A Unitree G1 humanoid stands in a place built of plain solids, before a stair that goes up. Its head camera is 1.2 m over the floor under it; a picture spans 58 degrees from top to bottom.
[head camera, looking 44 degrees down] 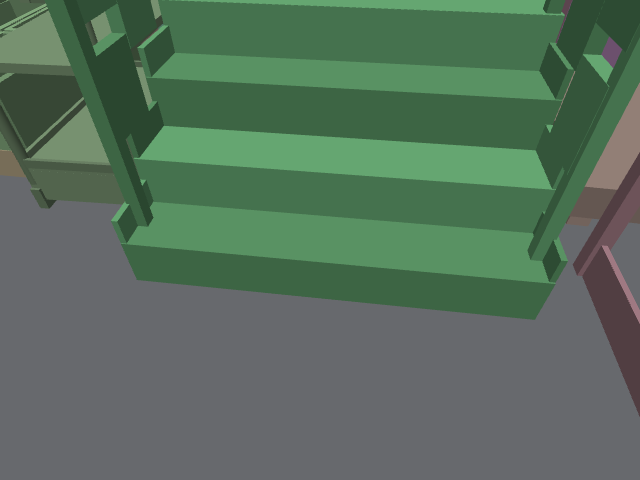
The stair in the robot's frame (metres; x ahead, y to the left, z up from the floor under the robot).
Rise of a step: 0.19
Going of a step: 0.23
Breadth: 1.40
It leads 7 degrees to the right of straight ahead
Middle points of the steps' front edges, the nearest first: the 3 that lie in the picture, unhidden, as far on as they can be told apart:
0.94 -0.03 0.19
1.17 -0.05 0.37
1.39 -0.08 0.56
